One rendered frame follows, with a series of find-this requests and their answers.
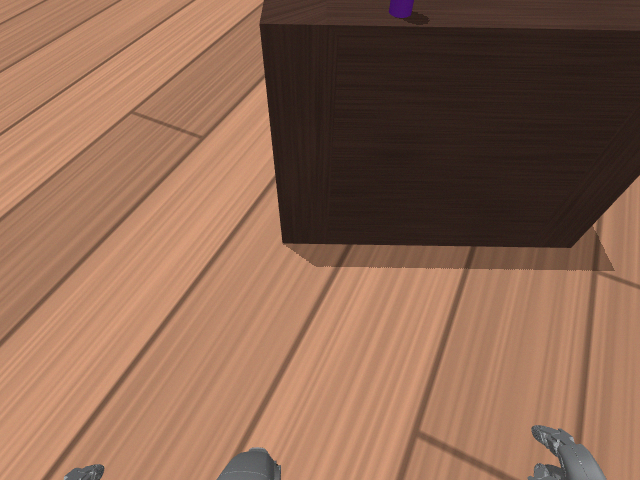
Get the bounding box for can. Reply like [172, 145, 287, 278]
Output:
[389, 0, 414, 18]

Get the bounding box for left robot hand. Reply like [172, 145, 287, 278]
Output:
[64, 464, 104, 480]

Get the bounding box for right robot hand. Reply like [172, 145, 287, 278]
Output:
[527, 425, 607, 480]

